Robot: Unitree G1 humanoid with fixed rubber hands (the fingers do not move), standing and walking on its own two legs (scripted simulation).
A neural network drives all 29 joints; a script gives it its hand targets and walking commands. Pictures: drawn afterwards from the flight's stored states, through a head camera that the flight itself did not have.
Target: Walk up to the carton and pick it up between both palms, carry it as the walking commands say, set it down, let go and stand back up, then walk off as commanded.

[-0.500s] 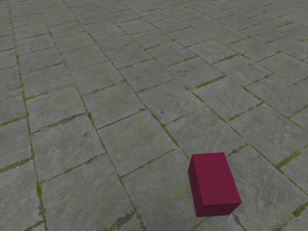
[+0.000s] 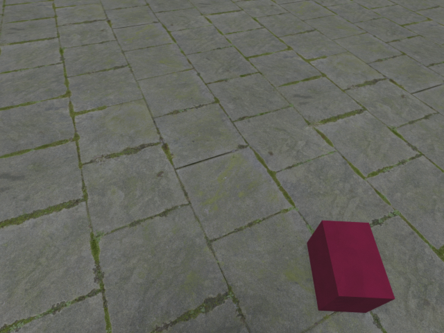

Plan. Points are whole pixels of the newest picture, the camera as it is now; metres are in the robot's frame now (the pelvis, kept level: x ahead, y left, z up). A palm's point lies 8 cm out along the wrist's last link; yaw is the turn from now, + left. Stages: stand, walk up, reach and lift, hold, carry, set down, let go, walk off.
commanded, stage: walk off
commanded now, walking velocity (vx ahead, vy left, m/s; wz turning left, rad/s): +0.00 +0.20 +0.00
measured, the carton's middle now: (343, 266) +0.51 -0.48 -0.65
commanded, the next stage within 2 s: none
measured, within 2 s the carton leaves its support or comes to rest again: neither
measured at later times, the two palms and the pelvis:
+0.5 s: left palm out of the picture +0.05 +0.36 -0.11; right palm out of the picture +0.02 -0.11 -0.14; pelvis +0.01 +0.12 +0.01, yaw -1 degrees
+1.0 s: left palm out of the picture +0.06 +0.55 -0.12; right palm out of the picture +0.06 +0.04 -0.11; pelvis +0.00 +0.29 +0.01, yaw -2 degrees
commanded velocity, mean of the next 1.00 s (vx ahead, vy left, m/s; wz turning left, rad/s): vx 0.00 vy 0.20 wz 0.00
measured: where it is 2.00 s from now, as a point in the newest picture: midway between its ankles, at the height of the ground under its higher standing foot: outside the picture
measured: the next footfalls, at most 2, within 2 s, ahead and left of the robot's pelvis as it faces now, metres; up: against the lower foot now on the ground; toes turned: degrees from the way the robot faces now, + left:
right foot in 0.38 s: +0.02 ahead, +0.01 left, +0.00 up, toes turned -10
left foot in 0.76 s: +0.06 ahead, +0.37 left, +0.00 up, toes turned +4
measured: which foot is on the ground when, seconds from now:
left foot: down 0.00-0.40, up 0.42-0.74, down 0.76-1.00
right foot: up 0.00-0.36, down 0.38-0.76, up 0.78-1.00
